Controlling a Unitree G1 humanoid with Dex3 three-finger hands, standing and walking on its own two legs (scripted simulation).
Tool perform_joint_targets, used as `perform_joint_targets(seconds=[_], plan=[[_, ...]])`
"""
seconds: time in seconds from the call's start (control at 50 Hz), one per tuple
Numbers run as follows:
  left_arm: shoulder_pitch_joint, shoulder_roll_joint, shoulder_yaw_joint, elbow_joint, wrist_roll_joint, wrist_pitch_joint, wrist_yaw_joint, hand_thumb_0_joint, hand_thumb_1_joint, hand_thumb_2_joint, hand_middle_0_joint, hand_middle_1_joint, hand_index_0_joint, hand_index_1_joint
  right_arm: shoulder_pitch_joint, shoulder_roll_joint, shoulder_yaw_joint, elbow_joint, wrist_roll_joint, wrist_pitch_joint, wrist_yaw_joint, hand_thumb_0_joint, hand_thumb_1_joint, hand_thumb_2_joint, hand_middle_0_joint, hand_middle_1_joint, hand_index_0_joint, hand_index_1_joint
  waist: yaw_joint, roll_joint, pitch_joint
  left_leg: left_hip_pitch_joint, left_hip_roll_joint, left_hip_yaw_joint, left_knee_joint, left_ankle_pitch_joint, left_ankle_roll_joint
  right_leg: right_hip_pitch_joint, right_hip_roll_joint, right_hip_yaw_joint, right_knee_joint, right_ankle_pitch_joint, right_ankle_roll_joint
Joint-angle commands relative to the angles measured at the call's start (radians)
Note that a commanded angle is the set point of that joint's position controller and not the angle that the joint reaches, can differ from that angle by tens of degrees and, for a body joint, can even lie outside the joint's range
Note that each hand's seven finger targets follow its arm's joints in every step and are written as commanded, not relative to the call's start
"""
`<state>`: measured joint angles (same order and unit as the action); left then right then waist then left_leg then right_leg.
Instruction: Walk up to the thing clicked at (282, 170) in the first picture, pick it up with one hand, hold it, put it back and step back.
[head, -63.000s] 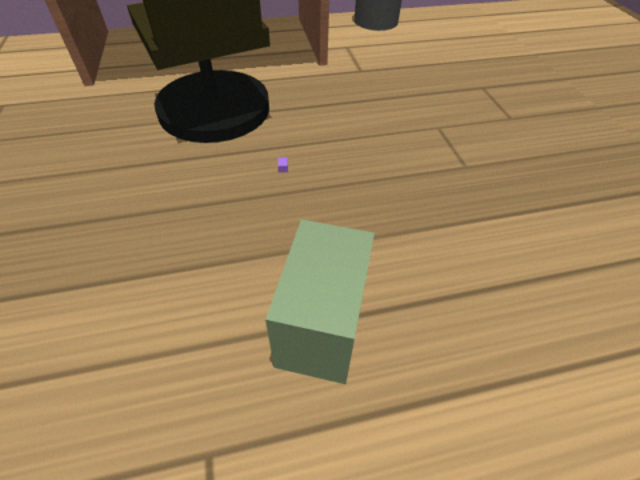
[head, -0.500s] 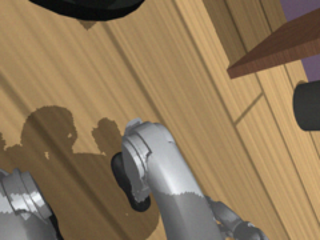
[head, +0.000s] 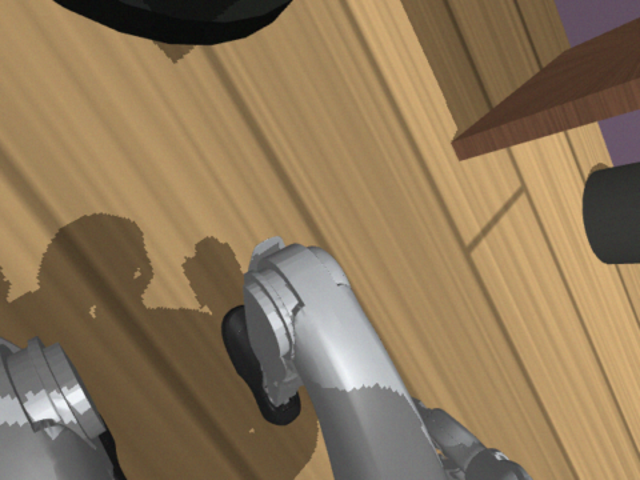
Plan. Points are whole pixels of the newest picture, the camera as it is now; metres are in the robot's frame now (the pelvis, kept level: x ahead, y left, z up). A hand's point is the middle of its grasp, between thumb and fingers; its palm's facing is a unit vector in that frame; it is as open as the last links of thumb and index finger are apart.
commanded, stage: settle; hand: left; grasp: from above
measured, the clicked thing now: out of the picture +0.47 +0.34 -0.29
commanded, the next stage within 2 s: lift in 0.78 s
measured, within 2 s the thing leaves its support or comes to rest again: leaves its support in 0.14 s
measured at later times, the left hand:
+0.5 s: hand out of the picture +0.45 +0.35 -0.19, palm faces -0.42 -0.12 -0.90, open 7.3 cm
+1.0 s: hand out of the picture +0.44 +0.35 -0.12, palm faces -0.45 -0.11 -0.89, open 7.3 cm
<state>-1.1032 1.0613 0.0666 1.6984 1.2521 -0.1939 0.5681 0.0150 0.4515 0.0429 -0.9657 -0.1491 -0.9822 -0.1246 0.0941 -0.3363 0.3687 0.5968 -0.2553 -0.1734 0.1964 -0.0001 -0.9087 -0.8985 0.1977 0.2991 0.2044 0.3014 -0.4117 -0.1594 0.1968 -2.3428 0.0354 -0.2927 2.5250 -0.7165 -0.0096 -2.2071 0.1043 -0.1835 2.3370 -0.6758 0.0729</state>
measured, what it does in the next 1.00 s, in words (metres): stands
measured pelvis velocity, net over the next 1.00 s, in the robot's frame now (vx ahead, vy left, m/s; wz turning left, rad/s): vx -0.01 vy -0.01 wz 0.12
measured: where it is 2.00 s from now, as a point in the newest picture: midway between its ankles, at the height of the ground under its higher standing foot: (194, 431)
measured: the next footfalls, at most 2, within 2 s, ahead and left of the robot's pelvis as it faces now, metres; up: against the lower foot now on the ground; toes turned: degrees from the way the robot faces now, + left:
none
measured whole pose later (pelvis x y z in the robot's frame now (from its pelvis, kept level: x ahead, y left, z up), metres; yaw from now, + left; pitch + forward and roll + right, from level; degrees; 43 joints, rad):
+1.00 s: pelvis -0.01 -0.01 +0.03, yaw +7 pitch +34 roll -11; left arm -1.01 0.80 0.01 1.28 1.19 -0.13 0.18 0.01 0.42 0.06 -1.01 -0.11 -1.02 -0.09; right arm 0.19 -0.31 0.14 0.62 -0.11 0.03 0.12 0.00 -0.92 -0.90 0.20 0.30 0.21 0.30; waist -0.26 0.00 -0.02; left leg -2.34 0.01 -0.18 2.37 -0.63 -0.01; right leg -2.22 0.04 -0.10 2.27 -0.66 0.04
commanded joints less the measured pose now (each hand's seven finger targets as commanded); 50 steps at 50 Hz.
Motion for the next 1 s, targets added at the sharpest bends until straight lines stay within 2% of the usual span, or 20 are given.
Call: perform_joint_targets(seconds=[0.0,0.04,0.06,0.14,0.16,0.18,0.26,0.3,0.32,0.44,0.48,0.58,0.64,0.7,0.76,0.82,0.88,0.9,0.92,0.98], plan=[[-0.237,0.232,0.03,-0.156,-0.009,0.02,0.013,0.0,0.882,0.149,-1.234,-0.153,-1.259,-0.129,0.199,-0.351,-0.125,0.02,0.008,0.003,-0.01,0.0,-0.909,-0.902,0.2,0.3,0.2,0.3,-0.018,0.634,-0.697,0.555,0.034,0.107,-0.251,0.3,0.001,0.346,0.017,-0.108,-0.172,0.314,-0.099],[-0.19,0.204,0.027,-0.135,-0.02,0.028,0.002,0.0,0.873,0.133,-1.234,-0.12,-1.256,-0.1,0.205,-0.342,-0.131,0.023,0.015,0.007,-0.009,0.0,-0.907,-0.901,0.2,0.3,0.2,0.3,-0.022,0.589,-0.678,0.523,0.032,0.116,-0.252,0.293,0.007,0.37,0.023,-0.102,-0.183,0.319,-0.094],[-0.217,0.23,0.056,-0.187,-0.024,0.022,0.002,0.0,0.892,0.144,-1.24,-0.138,-1.265,-0.114,0.214,-0.337,-0.13,0.024,0.015,0.011,-0.01,0.0,-0.905,-0.901,0.2,0.3,0.2,0.3,-0.014,0.61,-0.702,0.528,0.029,0.115,-0.26,0.289,0.004,0.377,0.019,-0.105,-0.186,0.314,-0.098],[-0.219,0.231,0.076,-0.297,-0.019,0.024,-0.035,0.0,0.921,0.177,-1.273,-0.138,-1.29,-0.123,0.227,-0.341,-0.166,0.031,0.022,0.018,-0.006,0.0,-0.908,-0.903,0.2,0.3,0.199,0.3,0.008,0.661,-0.757,0.556,0.026,0.123,-0.257,0.295,-0.002,0.351,0.011,-0.099,-0.18,0.302,-0.109],[-0.175,0.197,0.066,-0.283,-0.025,0.029,-0.044,0.0,0.93,0.177,-1.279,-0.143,-1.297,-0.127,0.227,-0.332,-0.173,0.031,0.024,0.024,-0.005,0.0,-0.907,-0.902,0.2,0.3,0.199,0.3,0.015,0.647,-0.778,0.562,0.027,0.131,-0.254,0.311,0.003,0.372,0.015,-0.091,-0.184,0.323,-0.104],[-0.216,0.136,0.021,-0.361,-0.031,0.025,-0.057,0.0,0.937,0.181,-1.274,-0.154,-1.296,-0.134,0.215,-0.324,-0.18,0.019,0.028,0.023,-0.002,0.0,-0.904,-0.901,0.2,0.3,0.199,0.3,0.018,0.671,-0.813,0.579,0.026,0.134,-0.248,0.329,0.004,0.363,0.016,-0.088,-0.186,0.339,-0.103],[-0.148,0.154,0.065,-0.381,-0.036,0.044,-0.096,0.0,0.99,0.162,-1.306,-0.148,-1.332,-0.124,0.254,-0.329,-0.228,0.047,0.051,0.04,0.001,0.0,-0.905,-0.901,0.2,0.3,0.199,0.3,0.06,0.667,-0.802,0.561,0.013,0.141,-0.275,0.305,-0.001,0.308,0.004,-0.083,-0.183,0.302,-0.115],[-0.166,0.094,0.039,-0.416,-0.044,0.048,-0.123,0.0,0.99,0.167,-1.315,-0.127,-1.336,-0.107,0.256,-0.318,-0.245,0.051,0.064,0.055,0.004,0.0,-0.902,-0.901,0.199,0.3,0.199,0.3,0.061,0.657,-0.813,0.566,0.013,0.14,-0.286,0.286,0.001,0.274,0.002,-0.077,-0.185,0.279,-0.117],[-0.196,0.026,-0.004,-0.443,-0.053,0.047,-0.139,0.0,0.991,0.151,-1.304,-0.14,-1.331,-0.114,0.251,-0.31,-0.252,0.039,0.071,0.06,0.007,0.0,-0.902,-0.9,0.2,0.299,0.199,0.3,0.051,0.646,-0.815,0.552,0.009,0.146,-0.285,0.281,0.003,0.271,0.001,-0.074,-0.193,0.282,-0.117],[-0.184,0.004,-0.009,-0.465,-0.064,0.063,-0.2,0.0,0.98,0.131,-1.298,-0.131,-1.327,-0.103,0.275,-0.285,-0.279,0.044,0.102,0.083,0.004,0.0,-0.904,-0.901,0.199,0.3,0.199,0.3,0.081,0.533,-0.823,0.489,-0.007,0.175,-0.294,0.272,0.019,0.31,-0.008,-0.046,-0.224,0.287,-0.108],[-0.226,0.012,-0.009,-0.511,-0.063,0.064,-0.218,0.0,0.954,0.172,-1.293,-0.138,-1.314,-0.12,0.269,-0.273,-0.285,0.037,0.113,0.099,0.0,0.0,-0.906,-0.902,0.2,0.3,0.199,0.3,0.102,0.556,-0.88,0.518,-0.009,0.177,-0.313,0.272,0.017,0.312,-0.01,-0.035,-0.217,0.279,-0.112],[-0.232,-0.015,-0.021,-0.477,-0.054,0.071,-0.259,0.0,0.946,0.134,-1.28,-0.132,-1.305,-0.109,0.272,-0.263,-0.297,0.024,0.123,0.132,-0.021,0.0,-0.907,-0.903,0.199,0.3,0.199,0.3,0.096,0.497,-0.84,0.475,-0.021,0.192,-0.331,0.218,0.025,0.301,-0.016,-0.019,-0.255,0.223,-0.117],[-0.247,-0.017,-0.02,-0.515,-0.052,0.067,-0.278,0.0,0.938,0.173,-1.276,-0.149,-1.298,-0.129,0.266,-0.258,-0.305,0.016,0.13,0.149,-0.039,0.0,-0.906,-0.902,0.2,0.3,0.199,0.3,0.116,0.529,-0.887,0.529,-0.024,0.192,-0.35,0.225,0.017,0.29,-0.022,-0.014,-0.25,0.215,-0.126],[-0.256,-0.032,-0.029,-0.503,-0.056,0.067,-0.295,0.0,0.924,0.172,-1.257,-0.168,-1.284,-0.143,0.275,-0.243,-0.307,0.016,0.132,0.162,-0.054,0.0,-0.904,-0.901,0.2,0.3,0.199,0.3,0.1,0.49,-0.873,0.507,-0.026,0.206,-0.347,0.227,0.026,0.314,-0.021,0.001,-0.275,0.219,-0.12],[-0.278,-0.004,-0.017,-0.539,-0.056,0.062,-0.305,0.0,0.907,0.225,-1.262,-0.161,-1.276,-0.149,0.273,-0.241,-0.308,0.012,0.134,0.175,-0.07,0.0,-0.902,-0.9,0.2,0.3,0.199,0.3,0.121,0.494,-0.898,0.514,-0.028,0.209,-0.356,0.229,0.025,0.308,-0.024,0.006,-0.279,0.21,-0.125],[-0.274,-0.028,-0.024,-0.547,-0.058,0.06,-0.32,0.0,0.938,0.253,-1.273,-0.181,-1.289,-0.167,0.284,-0.239,-0.31,0.012,0.137,0.183,-0.083,0.0,-0.9,-0.898,0.2,0.3,0.2,0.3,0.115,0.497,-0.901,0.537,-0.032,0.207,-0.372,0.232,0.023,0.298,-0.029,-0.003,-0.283,0.211,-0.124],[-0.259,-0.012,-0.017,-0.566,-0.06,0.059,-0.333,0.0,0.887,0.163,-1.246,-0.21,-1.28,-0.177,0.289,-0.237,-0.315,0.01,0.139,0.189,-0.093,0.0,-0.928,-0.911,0.199,0.3,0.199,0.3,0.134,0.515,-0.921,0.56,-0.033,0.215,-0.384,0.241,0.021,0.308,-0.032,0.005,-0.289,0.214,-0.127],[-0.251,-0.022,-0.021,-0.561,-0.065,0.062,-0.343,0.0,0.815,0.193,-1.166,-0.135,-1.2,-0.113,0.294,-0.236,-0.32,0.008,0.141,0.193,-0.093,0.0,-0.882,-0.892,0.201,0.3,0.2,0.3,0.128,0.51,-0.925,0.562,-0.033,0.218,-0.386,0.244,0.022,0.32,-0.033,0.007,-0.294,0.216,-0.126],[-0.251,-0.003,-0.007,-0.593,-0.071,0.062,-0.348,0.0,0.855,0.156,-1.217,-0.209,-1.251,-0.175,0.299,-0.235,-0.322,0.008,0.143,0.196,-0.095,0.0,-0.926,-0.91,0.199,0.3,0.199,0.3,0.144,0.519,-0.939,0.563,-0.035,0.221,-0.398,0.243,0.021,0.329,-0.035,0.008,-0.298,0.211,-0.126],[-0.23,-0.027,-0.008,-0.631,-0.097,0.071,-0.372,0.0,0.836,0.174,-1.139,-0.266,-1.188,-0.216,0.304,-0.227,-0.337,0.001,0.15,0.206,-0.101,0.0,-0.91,-0.904,0.2,0.3,0.2,0.3,0.155,0.522,-0.977,0.599,-0.036,0.224,-0.424,0.233,0.022,0.336,-0.037,0.014,-0.314,0.199,-0.126]])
